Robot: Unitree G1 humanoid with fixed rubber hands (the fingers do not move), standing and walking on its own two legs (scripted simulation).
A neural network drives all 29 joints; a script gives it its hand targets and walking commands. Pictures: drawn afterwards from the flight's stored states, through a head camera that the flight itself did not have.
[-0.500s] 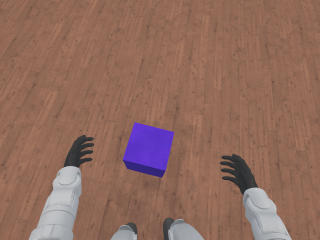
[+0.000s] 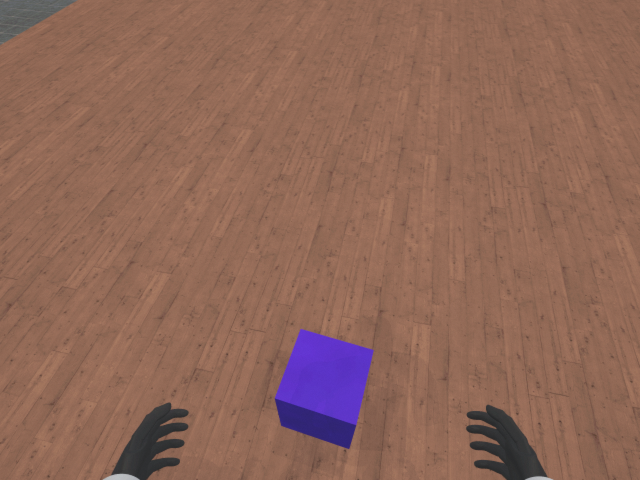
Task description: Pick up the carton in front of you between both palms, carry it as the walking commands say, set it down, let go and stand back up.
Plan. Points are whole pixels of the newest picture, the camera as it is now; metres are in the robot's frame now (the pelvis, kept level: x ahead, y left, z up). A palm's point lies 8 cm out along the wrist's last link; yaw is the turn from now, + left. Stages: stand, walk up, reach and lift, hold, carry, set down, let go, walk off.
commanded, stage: let go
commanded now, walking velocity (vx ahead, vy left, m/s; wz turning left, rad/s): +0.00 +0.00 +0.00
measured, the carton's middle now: (325, 389) +0.46 -0.01 -0.65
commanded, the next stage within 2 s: stand in 0.32 s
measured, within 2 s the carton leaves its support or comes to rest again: neither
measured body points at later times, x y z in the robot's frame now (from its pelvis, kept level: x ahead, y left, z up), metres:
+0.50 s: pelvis -0.02 -0.01 -0.01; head -0.02 -0.02 +0.44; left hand +0.13 +0.27 -0.09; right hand +0.13 -0.28 -0.10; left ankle -0.03 +0.11 -0.74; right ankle -0.02 -0.11 -0.74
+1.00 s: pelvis +0.01 +0.00 +0.00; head +0.02 -0.01 +0.45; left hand +0.12 +0.30 -0.10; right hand +0.15 -0.29 -0.11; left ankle -0.03 +0.11 -0.74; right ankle -0.02 -0.11 -0.74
